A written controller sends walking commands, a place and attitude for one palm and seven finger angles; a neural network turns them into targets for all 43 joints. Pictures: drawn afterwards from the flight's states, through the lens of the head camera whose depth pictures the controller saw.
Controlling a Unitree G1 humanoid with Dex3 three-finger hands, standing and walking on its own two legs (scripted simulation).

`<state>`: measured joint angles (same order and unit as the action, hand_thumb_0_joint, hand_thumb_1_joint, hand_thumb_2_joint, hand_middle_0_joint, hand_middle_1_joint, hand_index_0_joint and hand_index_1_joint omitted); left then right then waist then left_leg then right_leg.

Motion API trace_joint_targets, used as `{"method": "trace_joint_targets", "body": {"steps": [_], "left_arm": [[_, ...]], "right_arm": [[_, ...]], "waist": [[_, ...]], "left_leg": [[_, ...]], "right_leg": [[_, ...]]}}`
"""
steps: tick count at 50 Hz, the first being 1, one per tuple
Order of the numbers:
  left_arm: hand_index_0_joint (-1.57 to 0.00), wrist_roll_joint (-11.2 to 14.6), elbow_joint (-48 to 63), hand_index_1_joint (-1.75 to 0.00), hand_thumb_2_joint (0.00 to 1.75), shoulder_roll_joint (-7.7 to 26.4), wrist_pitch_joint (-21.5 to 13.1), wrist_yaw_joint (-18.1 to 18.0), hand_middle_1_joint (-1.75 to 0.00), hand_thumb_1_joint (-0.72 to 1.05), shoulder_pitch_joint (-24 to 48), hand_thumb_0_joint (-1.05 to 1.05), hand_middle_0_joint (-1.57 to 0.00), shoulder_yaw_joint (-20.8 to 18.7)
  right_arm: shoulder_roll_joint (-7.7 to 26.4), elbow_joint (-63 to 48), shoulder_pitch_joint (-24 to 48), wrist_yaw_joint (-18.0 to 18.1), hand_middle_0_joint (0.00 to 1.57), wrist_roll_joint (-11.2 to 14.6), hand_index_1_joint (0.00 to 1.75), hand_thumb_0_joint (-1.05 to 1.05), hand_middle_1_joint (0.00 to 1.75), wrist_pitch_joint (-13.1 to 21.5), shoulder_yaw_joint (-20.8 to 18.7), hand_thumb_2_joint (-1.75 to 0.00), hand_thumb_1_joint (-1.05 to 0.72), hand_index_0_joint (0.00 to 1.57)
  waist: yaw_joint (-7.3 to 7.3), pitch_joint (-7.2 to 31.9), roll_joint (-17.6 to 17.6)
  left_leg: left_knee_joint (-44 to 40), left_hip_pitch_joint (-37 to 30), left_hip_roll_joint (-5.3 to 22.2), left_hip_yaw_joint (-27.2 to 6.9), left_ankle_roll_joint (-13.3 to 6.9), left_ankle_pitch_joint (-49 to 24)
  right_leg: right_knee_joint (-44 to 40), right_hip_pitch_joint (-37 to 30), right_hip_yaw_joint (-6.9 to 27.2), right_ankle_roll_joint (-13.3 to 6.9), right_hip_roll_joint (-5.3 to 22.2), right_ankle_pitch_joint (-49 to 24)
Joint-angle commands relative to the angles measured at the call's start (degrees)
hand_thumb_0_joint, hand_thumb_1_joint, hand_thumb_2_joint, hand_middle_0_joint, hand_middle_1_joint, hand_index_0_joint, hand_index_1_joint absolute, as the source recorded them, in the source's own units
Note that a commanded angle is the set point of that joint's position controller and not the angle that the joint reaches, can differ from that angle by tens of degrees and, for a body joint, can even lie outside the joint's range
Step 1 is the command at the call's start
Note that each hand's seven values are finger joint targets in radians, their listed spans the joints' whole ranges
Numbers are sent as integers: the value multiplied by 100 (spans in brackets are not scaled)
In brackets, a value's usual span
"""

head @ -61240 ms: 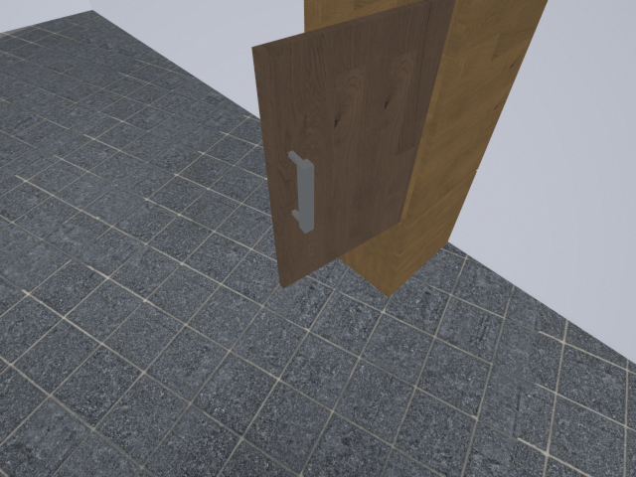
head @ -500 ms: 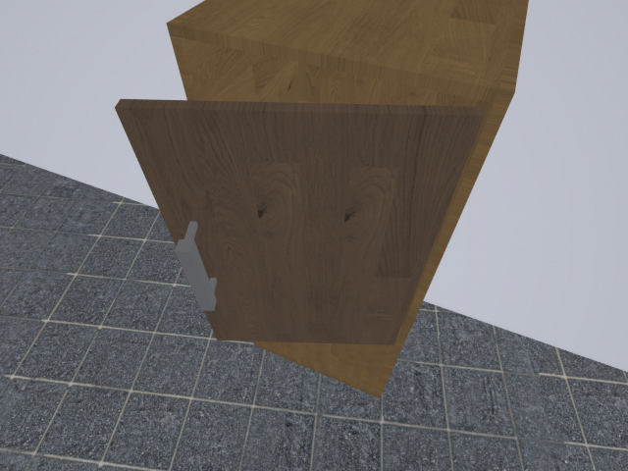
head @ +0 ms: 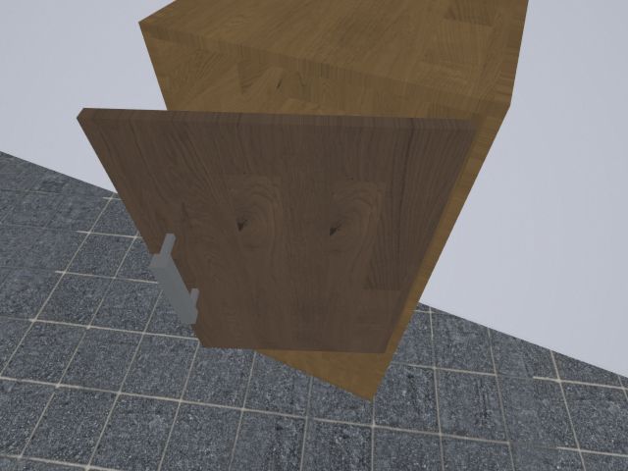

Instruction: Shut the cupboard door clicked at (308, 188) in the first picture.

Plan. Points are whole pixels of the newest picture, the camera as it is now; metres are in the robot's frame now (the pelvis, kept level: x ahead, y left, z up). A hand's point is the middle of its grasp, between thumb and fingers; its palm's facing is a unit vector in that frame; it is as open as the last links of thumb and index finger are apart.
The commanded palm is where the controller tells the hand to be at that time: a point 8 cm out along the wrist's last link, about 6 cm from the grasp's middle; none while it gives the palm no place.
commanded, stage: come to a stop and stand still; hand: left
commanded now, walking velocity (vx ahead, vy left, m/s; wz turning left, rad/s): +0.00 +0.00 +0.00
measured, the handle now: (180, 281) +0.37 +0.23 -0.02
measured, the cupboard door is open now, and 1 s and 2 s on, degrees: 21 21 21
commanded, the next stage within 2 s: look again from close up in 0.04 s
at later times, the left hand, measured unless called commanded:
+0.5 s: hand out of the picture -0.01 +0.21 -0.18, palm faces +0.00 -0.98 -0.19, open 7.3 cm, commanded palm none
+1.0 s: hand out of the picture -0.04 +0.22 -0.18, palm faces -0.01 -0.98 -0.18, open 7.3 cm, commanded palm none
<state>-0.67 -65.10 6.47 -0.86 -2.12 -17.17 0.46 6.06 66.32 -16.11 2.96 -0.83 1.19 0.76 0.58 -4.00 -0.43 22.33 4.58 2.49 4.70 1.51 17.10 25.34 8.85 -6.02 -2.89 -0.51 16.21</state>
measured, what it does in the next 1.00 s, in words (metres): shifts its weight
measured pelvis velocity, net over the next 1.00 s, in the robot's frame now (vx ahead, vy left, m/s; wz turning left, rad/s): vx -0.05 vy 0.05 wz -0.03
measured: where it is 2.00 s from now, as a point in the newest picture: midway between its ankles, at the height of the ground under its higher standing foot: outside the picture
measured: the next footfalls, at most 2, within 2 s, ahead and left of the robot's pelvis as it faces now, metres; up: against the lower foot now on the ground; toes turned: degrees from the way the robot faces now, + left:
left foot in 1.42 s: -0.04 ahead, +0.13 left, +0.00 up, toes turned +2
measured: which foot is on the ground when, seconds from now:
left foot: down 0.00-1.00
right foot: down 0.00-1.00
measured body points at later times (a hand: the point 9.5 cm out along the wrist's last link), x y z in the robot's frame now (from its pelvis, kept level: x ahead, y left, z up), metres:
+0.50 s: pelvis -0.03 +0.04 +0.00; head -0.03 +0.04 +0.45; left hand -0.01 +0.26 -0.16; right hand -0.01 -0.19 -0.16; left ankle -0.02 +0.12 -0.74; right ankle -0.03 -0.08 -0.74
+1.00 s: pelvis -0.05 +0.05 -0.01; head -0.01 +0.05 +0.44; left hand -0.04 +0.27 -0.17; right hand -0.04 -0.17 -0.16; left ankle -0.02 +0.12 -0.74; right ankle -0.05 -0.07 -0.72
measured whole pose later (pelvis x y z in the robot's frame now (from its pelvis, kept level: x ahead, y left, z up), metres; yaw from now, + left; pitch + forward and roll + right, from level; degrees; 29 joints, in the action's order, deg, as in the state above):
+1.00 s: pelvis -0.05 +0.05 -0.01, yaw -2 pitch -1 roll +0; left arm -1.4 -58.3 8.5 3.3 -1.6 -16.7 -0.9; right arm 7.6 60.3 -14.9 3.0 -1.0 0.1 -0.9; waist -0.1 -4.9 -1.0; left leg 28.1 14.1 -1.7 7.5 -4.7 13.4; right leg 41.8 18.9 -1.3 -0.4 1.8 23.9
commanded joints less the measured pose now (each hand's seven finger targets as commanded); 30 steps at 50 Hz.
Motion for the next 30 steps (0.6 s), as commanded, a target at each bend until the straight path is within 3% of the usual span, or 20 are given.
{"method": "trace_joint_targets", "body": {"steps": [1, 6, 7, 8, 9, 10, 11, 12, 14, 15, 16, 17, 18, 21, 24, 27, 30], "left_arm": [[-20, 29, 114, -30, 90, 488, -79, -44, -30, 90, -510, 0, -20, -108], [-20, 33, 144, -30, 90, 530, -74, -42, -30, 90, -473, 0, -20, -110], [-20, -49, -87, -30, 90, 904, -238, -263, -30, 90, -919, 0, -20, -182], [-20, -56, 11, -30, 90, 1235, -278, -257, -30, 90, -959, 0, -20, -255], [-20, -50, 174, -30, 90, 1097, -273, -239, -30, 90, -1019, 0, -20, -237], [-20, -65, 297, -30, 90, 900, -244, -205, -30, 90, -815, 0, -20, -167], [-20, -50, 387, -30, 90, 889, -214, -177, -30, 90, -642, 0, -20, -138], [-20, -26, 467, -30, 90, 888, -181, -156, -30, 90, -366, 0, -20, -120], [-20, 6, 547, -30, 90, 777, -83, -118, -30, 90, -68, 0, -20, -92], [-20, 2, 580, -30, 90, 708, -62, -110, -30, 90, -62, 0, -20, -93], [-20, -12, 603, -30, 90, 740, -36, -93, -30, 90, -52, 0, -20, -80], [-20, -21, 612, -30, 90, 770, -16, -74, -30, 90, -66, 0, -20, -85], [-20, -19, 603, -30, 90, 793, -5, -54, -30, 90, -128, 0, -20, -81], [-20, -18, 601, -30, 90, 725, -9, -27, -30, 90, -228, 0, -20, -61], [-20, -19, 626, -30, 90, 712, 6, -8, -30, 90, -285, 0, -20, -48], [-20, -18, 630, -30, 90, 697, 11, 0, -30, 90, -297, 0, -20, -39], [-20, -13, 607, -30, 90, 675, 7, -3, -30, 90, -340, 0, -20, -37]], "right_arm": [[326, -105, -575, -4, 20, 17, 30, 0, 30, 34, -66, -90, -90, 20], [353, -108, -557, -10, 20, 12, 30, 0, 30, 20, -62, -90, -90, 20], [789, -496, 232, -91, 20, 106, 30, 0, 30, 84, -176, -90, -90, 20], [581, -747, 40, -96, 20, 122, 30, 0, 30, 70, -155, -90, -90, 20], [419, -756, -143, -108, 20, 107, 30, 0, 30, 68, -168, -90, -90, 20], [410, -823, -52, -117, 20, 99, 30, 0, 30, 34, -174, -90, -90, 20], [386, -790, -114, -130, 20, 96, 30, 0, 30, -8, -162, -90, -90, 20], [401, -741, -269, -135, 20, 84, 30, 0, 30, -52, -169, -90, -90, 20], [540, -696, -357, -158, 20, 21, 30, 0, 30, -75, -171, -90, -90, 20], [654, -737, -327, -171, 20, -6, 30, 0, 30, -79, -173, -90, -90, 20], [689, -786, -248, -187, 20, -10, 30, 0, 30, -82, -162, -90, -90, 20], [702, -823, -185, -198, 20, -15, 30, 0, 30, -81, -152, -90, -90, 20], [698, -834, -187, -192, 20, -27, 30, 0, 30, -58, -146, -90, -90, 20], [813, -888, -233, -179, 20, -26, 30, 0, 30, -17, -145, -90, -90, 20], [875, -896, -242, -177, 20, -26, 30, 0, 30, 21, -135, -90, -90, 20], [931, -883, -268, -181, 20, -21, 30, 0, 30, 25, -128, -90, -90, 20], [926, -818, -321, -175, 20, -7, 30, 0, 30, 61, -115, -90, -90, 20]], "waist": [[-13, 70, -5], [-5, 32, 6], [265, 104, -315], [36, 558, -293], [37, 1057, -601], [-1, 1152, -476], [-70, 1124, -450], [-218, 931, -462], [-263, 148, -158], [-224, -241, -101], [-186, -495, 134], [-151, -641, 288], [-108, -563, 502], [-82, -320, 173], [-32, -209, 289], [-29, -171, 164], [-3, 4, 130]], "left_leg": [[-226, 271, 397, -328, -233, -1621], [-256, 292, 392, -322, -224, -1517], [1356, 985, 347, 19, -73, -1273], [1640, 1546, -82, 52, -46, -44], [1614, 1605, 95, -173, -195, 600], [1568, 1474, -9, -181, -185, 594], [1328, 1096, -23, -173, -179, 358], [980, 710, -42, -164, -170, 35], [499, 502, 180, -340, -219, -427], [335, 802, 325, -482, -281, -304], [180, 1058, 306, -615, -309, -81], [-3, 1265, 276, -707, -331, 178], [-168, 1270, 290, -770, -373, 158], [-392, 1357, 314, -886, -416, 386], [-615, 1399, 351, -1003, -458, 472], [-706, 1399, 355, -1033, -461, 499], [-690, 1258, 360, -1073, -493, 124]], "right_leg": [[-298, -280, 644, -10, 780, -2456], [-351, -279, 667, -16, 786, -2384], [-264, -335, 1127, 430, 1189, -5584], [131, -1461, 1121, 204, 1558, -8026], [318, -1593, 1236, -168, 1786, -7600], [314, -1472, 1006, -383, 1643, -6962], [218, -986, 899, -425, 1498, -5863], [68, -429, 815, -371, 1358, -4393], [-219, 618, 729, -139, 978, -1316], [-468, 879, 772, -62, 835, -242], [-554, 969, 823, -45, 747, 403], [-557, 977, 830, -38, 689, 715], [-484, 838, 787, -23, 625, 561], [-399, 513, 721, 19, 594, 368], [-285, 316, 617, 55, 583, 103], [-260, 252, 591, 72, 602, 17], [-211, 96, 533, 94, 636, -235]]}}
